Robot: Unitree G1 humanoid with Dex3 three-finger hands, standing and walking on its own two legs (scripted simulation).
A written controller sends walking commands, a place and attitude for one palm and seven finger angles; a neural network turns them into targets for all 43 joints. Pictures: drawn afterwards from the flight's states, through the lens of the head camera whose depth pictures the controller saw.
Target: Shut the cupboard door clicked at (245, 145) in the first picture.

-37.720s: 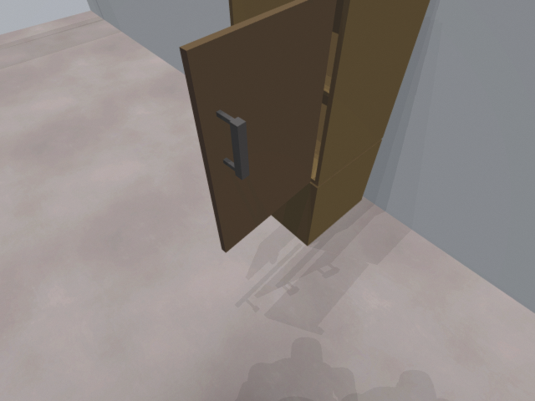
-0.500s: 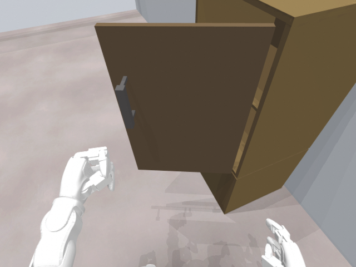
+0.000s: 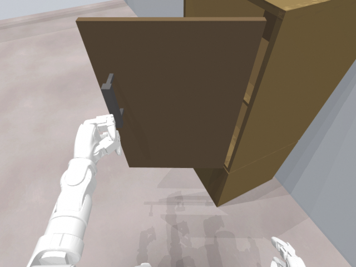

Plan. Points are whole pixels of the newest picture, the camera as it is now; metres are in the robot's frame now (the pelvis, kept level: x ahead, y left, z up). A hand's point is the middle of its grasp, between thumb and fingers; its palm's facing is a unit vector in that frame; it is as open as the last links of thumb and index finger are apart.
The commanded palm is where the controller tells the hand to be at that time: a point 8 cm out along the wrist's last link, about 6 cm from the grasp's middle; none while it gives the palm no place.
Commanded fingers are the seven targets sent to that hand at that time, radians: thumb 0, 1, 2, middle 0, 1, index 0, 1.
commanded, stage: bring the fist close to the handle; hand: left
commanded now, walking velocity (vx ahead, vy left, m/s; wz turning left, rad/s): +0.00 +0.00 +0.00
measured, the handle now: (115, 101) +0.50 +0.18 +0.08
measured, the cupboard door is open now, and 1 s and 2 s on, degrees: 63 61 43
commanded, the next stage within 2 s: push the door shut along its arc in 0.54 s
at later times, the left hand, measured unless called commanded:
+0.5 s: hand (119, 130) +0.40 +0.15 +0.09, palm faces +0.03 -1.00 -0.02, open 3.1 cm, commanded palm +0.38 +0.20 +0.09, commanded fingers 0.00 0.90 0.90 -1.30 -1.50 -1.30 -1.50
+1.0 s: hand (127, 116) +0.44 +0.14 +0.09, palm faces -0.07 -1.00 -0.02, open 3.1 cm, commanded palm +0.43 +0.19 +0.09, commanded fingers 0.00 0.90 0.90 -1.30 -1.50 -1.30 -1.50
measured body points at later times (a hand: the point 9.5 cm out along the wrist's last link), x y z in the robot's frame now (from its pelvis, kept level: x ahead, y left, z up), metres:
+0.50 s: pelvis +0.00 +0.00 +0.00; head +0.04 -0.01 +0.45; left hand +0.40 +0.21 +0.09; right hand +0.07 -0.26 -0.12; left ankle +0.04 +0.13 -0.70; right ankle -0.02 -0.11 -0.70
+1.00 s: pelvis -0.01 +0.01 -0.01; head +0.04 +0.00 +0.44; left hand +0.44 +0.19 +0.10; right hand +0.06 -0.25 -0.13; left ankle +0.04 +0.13 -0.70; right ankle -0.02 -0.11 -0.70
